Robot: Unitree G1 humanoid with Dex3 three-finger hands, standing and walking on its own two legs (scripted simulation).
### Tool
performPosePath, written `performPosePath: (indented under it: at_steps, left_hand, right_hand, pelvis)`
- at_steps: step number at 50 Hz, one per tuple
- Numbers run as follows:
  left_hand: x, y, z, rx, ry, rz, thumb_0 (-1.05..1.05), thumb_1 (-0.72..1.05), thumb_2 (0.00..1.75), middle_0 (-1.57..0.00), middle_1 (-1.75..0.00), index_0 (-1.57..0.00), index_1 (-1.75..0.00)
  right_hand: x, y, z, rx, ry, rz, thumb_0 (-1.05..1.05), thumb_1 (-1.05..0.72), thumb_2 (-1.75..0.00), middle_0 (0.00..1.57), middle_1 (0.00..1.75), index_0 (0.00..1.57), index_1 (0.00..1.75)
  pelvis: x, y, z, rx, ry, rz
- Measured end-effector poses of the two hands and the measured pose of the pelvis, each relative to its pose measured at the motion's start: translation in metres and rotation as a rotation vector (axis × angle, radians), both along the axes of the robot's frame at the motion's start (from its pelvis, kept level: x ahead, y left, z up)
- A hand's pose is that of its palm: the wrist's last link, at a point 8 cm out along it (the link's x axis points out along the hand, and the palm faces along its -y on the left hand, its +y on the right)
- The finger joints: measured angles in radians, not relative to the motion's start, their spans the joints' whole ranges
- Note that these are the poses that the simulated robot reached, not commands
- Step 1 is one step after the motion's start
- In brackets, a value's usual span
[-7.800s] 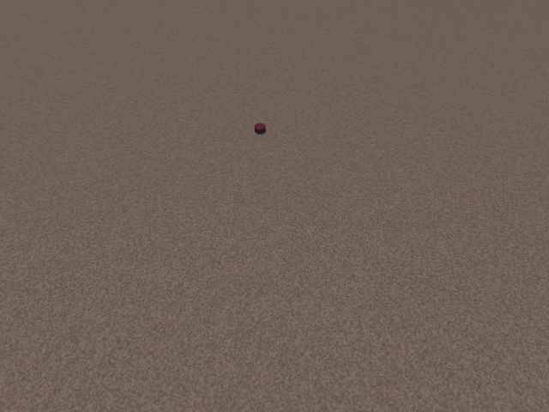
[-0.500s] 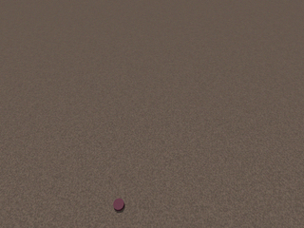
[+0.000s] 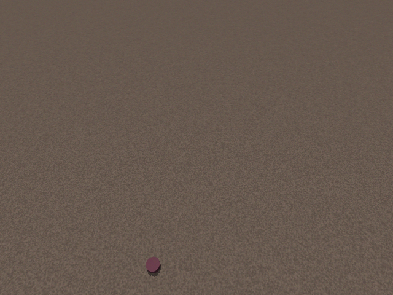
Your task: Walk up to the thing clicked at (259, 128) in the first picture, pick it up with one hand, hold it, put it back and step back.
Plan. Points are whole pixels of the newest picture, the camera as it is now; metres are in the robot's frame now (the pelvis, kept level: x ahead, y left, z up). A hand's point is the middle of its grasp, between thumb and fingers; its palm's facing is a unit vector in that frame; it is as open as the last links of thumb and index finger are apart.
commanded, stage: stand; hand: left
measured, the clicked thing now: (153, 265) +0.40 +0.24 -0.77
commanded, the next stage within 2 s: none
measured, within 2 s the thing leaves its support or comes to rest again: neither
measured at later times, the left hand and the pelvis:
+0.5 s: hand out of the picture +0.07 +0.26 -0.16, palm faces -0.02 -0.94 -0.35, open 7.4 cm; pelvis +0.00 +0.00 +0.00, yaw +0 degrees
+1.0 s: hand out of the picture +0.08 +0.26 -0.16, palm faces -0.03 -0.94 -0.35, open 7.4 cm; pelvis +0.01 +0.00 +0.00, yaw +0 degrees
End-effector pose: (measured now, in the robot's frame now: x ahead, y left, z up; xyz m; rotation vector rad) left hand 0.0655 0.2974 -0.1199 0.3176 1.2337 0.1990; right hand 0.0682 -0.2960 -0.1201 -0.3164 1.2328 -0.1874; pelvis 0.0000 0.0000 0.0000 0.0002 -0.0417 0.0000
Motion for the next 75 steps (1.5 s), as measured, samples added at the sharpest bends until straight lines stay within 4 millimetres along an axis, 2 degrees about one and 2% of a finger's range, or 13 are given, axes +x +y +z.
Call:
performPosePath:
  at_steps: [53,75]
  left_hand:
    - [0.0042,0.0023,0.0002,0.004,0.002,-0.006,0.01,0.91,0.9,-0.21,-0.3,-0.2,-0.3]
    - [0.003,0.0034,0.0004,0.003,-0.003,-0.013,0.01,0.91,0.9,-0.21,-0.3,-0.2,-0.3]
  right_hand:
    - [0.0066,0.0021,0.0004,0.001,-0.007,-0.004,0.0,-0.91,-0.9,0.2,0.3,0.2,0.3]
    - [0.0001,0.0029,0.0008,-0.001,-0.008,-0.012,0.0,-0.91,-0.9,0.2,0.3,0.2,0.3]
  pelvis:
    - [0.0054,0.0022,0.0,0.001,0.002,-0.003]
    - [0.0022,0.0038,0.0,0.001,-0.002,-0.007]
